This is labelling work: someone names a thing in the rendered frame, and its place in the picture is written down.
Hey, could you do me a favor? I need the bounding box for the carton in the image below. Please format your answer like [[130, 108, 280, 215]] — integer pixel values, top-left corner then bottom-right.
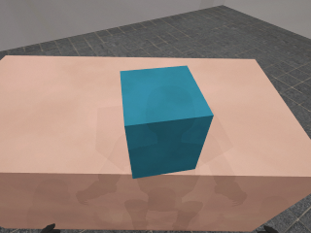
[[120, 65, 214, 179]]

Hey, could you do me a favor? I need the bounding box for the robot left hand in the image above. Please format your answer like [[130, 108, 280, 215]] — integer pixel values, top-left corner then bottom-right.
[[40, 223, 61, 233]]

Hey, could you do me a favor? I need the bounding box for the pedestal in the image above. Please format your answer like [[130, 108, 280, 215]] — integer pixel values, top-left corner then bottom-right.
[[0, 55, 311, 232]]

